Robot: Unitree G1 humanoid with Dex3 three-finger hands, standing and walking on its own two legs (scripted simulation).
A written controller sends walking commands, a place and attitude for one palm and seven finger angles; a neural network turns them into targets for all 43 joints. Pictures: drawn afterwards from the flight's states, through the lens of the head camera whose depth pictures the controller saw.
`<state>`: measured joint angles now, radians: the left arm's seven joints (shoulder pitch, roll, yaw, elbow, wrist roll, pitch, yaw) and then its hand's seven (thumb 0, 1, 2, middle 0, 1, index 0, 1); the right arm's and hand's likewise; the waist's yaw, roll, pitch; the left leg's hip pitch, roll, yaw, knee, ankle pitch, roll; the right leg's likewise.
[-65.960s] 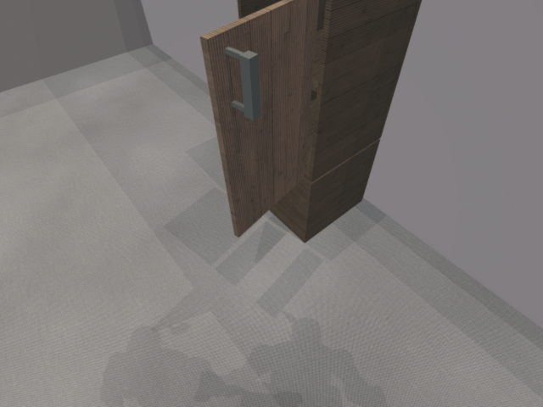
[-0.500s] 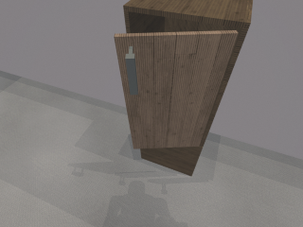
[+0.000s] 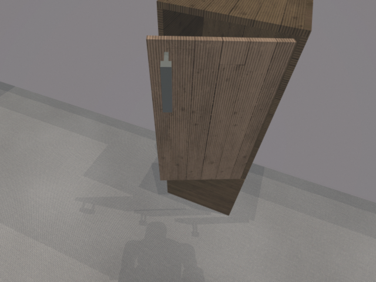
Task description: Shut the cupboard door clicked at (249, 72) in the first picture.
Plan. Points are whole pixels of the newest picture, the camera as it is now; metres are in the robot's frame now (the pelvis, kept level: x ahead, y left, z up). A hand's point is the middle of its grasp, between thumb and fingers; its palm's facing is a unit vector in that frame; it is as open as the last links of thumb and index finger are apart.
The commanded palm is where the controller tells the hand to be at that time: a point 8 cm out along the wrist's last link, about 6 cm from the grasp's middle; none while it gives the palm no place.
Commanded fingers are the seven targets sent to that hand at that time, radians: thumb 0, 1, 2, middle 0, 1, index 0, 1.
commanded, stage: look again from close up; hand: left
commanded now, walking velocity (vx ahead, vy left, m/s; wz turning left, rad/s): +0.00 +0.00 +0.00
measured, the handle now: (167, 82) +0.52 +0.08 +0.15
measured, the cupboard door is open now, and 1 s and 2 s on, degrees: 24 24 24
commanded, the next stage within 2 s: shuffle to correct the standing spot in 0.58 s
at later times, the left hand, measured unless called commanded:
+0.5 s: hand out of the picture +0.04 +0.20 -0.18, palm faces +0.01 -0.97 -0.24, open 7.4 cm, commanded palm none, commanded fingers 0.00 0.90 0.90 -0.20 -0.30 -0.20 -0.30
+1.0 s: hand out of the picture +0.03 +0.17 -0.19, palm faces +0.02 -0.98 -0.19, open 7.4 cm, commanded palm none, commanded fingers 0.00 0.90 0.90 -0.20 -0.30 -0.20 -0.30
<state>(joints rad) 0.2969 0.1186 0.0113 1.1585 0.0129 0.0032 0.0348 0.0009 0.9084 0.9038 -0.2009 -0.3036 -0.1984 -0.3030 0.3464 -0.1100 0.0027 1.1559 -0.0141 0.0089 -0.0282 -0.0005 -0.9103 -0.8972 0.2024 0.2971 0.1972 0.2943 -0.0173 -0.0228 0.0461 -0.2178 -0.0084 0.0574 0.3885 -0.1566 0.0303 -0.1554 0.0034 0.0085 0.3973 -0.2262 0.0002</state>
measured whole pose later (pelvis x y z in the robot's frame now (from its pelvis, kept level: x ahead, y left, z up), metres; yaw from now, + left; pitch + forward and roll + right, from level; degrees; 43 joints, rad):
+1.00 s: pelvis +0.04 -0.01 -0.01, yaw +2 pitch +1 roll +1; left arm 0.30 0.18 0.01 1.08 0.04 0.01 0.02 0.00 0.91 0.90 -0.20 -0.30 -0.20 -0.30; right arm 0.27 -0.14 -0.01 1.10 -0.02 0.00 -0.03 0.00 -0.91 -0.90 0.20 0.30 0.20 0.29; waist -0.01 -0.03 0.02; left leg -0.26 -0.02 0.03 0.52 -0.28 0.02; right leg -0.18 -0.01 -0.02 0.53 -0.36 -0.01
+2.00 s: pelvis +0.11 -0.17 -0.01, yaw +5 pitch +0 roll -1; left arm 0.23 0.17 0.04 1.01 0.02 0.02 0.04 0.00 0.92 0.90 -0.20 -0.30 -0.20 -0.30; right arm 0.19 -0.14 -0.03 1.01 -0.02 0.02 -0.03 0.00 -0.93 -0.90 0.20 0.30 0.20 0.29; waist 0.02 -0.05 0.06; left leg -0.27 -0.02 0.10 0.57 -0.28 0.05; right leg -0.28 0.00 -0.11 0.57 -0.28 -0.03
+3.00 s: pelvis +0.09 -0.13 +0.00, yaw +4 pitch -2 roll -1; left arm 0.34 0.14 -0.01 1.06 0.03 0.01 0.05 0.00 0.91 0.90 -0.20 -0.30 -0.20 -0.30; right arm 0.29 -0.14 0.00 1.11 -0.01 0.00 -0.01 0.00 -0.91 -0.90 0.20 0.30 0.20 0.29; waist 0.00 -0.02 0.03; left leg -0.18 -0.08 0.14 0.40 -0.21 0.12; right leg -0.21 -0.05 -0.07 0.43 -0.18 0.03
